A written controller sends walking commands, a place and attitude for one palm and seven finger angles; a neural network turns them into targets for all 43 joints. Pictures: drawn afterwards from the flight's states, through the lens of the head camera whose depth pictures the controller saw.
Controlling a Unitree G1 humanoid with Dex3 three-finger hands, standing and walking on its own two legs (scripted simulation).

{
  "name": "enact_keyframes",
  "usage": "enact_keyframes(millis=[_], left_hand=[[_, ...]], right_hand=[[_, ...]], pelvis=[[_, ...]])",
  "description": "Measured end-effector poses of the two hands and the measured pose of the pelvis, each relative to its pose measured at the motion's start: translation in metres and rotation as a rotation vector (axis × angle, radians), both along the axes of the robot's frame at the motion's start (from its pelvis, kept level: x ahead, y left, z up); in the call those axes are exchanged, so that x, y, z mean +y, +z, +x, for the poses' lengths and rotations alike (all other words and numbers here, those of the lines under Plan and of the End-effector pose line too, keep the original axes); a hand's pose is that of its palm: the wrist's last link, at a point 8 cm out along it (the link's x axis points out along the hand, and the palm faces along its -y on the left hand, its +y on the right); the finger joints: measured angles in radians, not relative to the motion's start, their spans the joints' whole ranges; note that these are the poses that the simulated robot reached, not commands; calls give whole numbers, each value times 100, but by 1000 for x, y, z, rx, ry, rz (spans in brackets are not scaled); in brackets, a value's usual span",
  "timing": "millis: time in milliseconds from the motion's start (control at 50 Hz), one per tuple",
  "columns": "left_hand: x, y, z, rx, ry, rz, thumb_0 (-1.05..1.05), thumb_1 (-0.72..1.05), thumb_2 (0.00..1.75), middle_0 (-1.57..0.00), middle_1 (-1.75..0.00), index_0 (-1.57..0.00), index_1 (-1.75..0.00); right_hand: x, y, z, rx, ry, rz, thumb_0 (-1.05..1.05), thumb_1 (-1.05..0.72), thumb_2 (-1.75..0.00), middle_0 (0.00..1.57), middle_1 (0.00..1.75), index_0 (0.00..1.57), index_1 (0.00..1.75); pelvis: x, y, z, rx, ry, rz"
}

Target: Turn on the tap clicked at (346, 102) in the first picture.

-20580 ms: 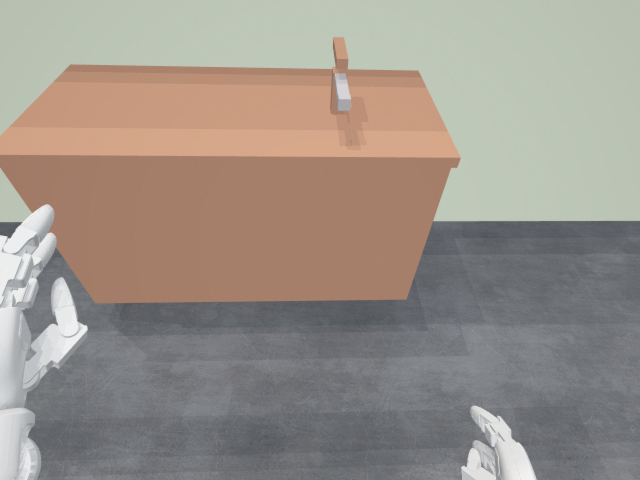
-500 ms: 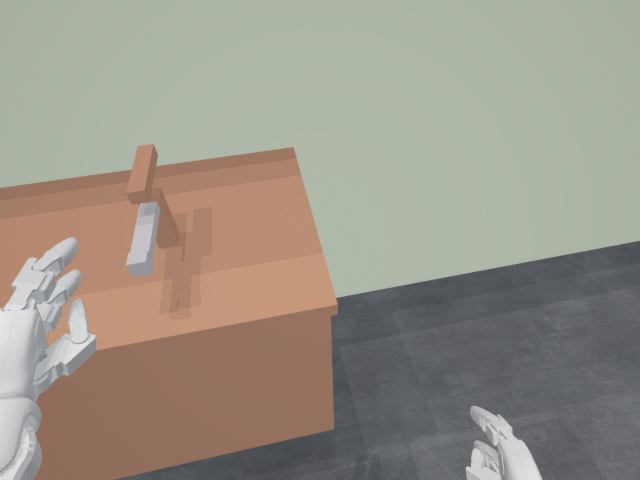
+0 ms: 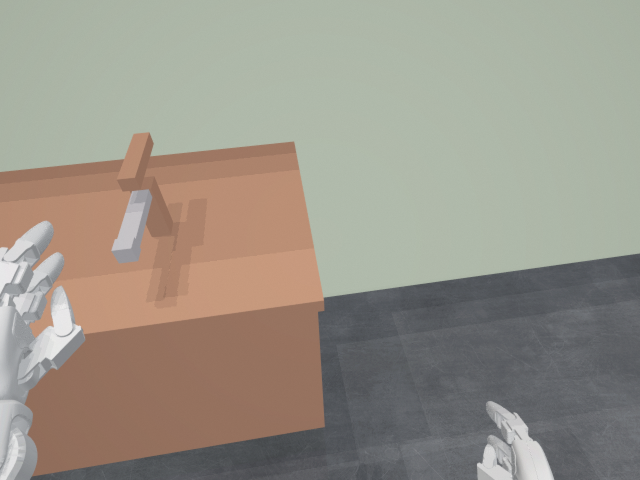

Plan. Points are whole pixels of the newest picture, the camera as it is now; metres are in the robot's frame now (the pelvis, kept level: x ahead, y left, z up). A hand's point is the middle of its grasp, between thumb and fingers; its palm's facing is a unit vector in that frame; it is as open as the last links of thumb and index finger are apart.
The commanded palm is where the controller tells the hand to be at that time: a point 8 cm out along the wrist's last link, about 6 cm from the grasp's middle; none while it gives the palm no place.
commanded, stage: turn the palm inward beside the body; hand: left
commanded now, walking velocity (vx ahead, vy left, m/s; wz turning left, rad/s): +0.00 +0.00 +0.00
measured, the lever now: (126, 250) +0.40 +0.34 +0.06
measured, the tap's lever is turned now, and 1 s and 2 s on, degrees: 0 0 0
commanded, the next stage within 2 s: reach beside the lever's end, fingers flat in 1.42 s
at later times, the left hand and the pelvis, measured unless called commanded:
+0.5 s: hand (60, 361) +0.19 +0.27 +0.14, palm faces +0.43 -0.88 -0.20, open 7.4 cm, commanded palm +0.13 +0.31 +0.15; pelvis +0.00 +0.03 +0.00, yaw +1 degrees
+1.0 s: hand (65, 388) +0.16 +0.26 +0.13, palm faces +0.45 -0.88 -0.14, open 7.4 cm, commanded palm +0.11 +0.30 +0.14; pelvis -0.01 +0.03 +0.00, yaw +2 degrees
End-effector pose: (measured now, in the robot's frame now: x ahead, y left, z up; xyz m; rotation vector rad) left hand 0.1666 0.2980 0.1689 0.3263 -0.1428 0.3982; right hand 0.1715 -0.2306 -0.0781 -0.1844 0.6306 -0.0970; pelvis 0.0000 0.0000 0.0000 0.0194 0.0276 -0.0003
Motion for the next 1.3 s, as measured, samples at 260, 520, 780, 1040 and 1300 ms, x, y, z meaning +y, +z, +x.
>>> enact_keyframes(millis=[260, 520, 780, 1040, 1300], left_hand=[[6, -15, -13, 37, 25, -57, 1, 89, 90, -21, -30, -21, -30], [14, -23, -25, 65, 55, -127, 1, 89, 90, -21, -30, -21, -30], [6, -28, -38, 68, 43, -162, 1, 89, 90, -21, -30, -21, -30], [-2, -31, -45, 72, 69, -208, 1, 89, 90, -21, -30, -21, -30], [-15, -32, -40, 90, 67, -213, 1, 89, 90, -21, -30, -21, -30]], right_hand=[[20, 0, 3, -29, 33, -17, 1, -90, -90, 20, 29, 20, 30], [51, 8, 10, -77, 69, 10, 1, -90, -90, 21, 30, 20, 30], [56, 13, 7, -99, 88, 1, 1, -90, -90, 21, 30, 20, 30], [47, 10, 3, -104, 88, 6, 1, -90, -90, 21, 30, 20, 30], [33, 11, 10, -126, 79, 12, 1, -90, -90, 21, 30, 20, 30]], pelvis=[[18, -2, 1, 6, 19, -12], [31, -1, 0, -5, 20, -20], [34, -1, -7, -16, 26, -23], [25, -2, -8, -17, 34, -22], [15, -2, -2, -10, 35, -16]])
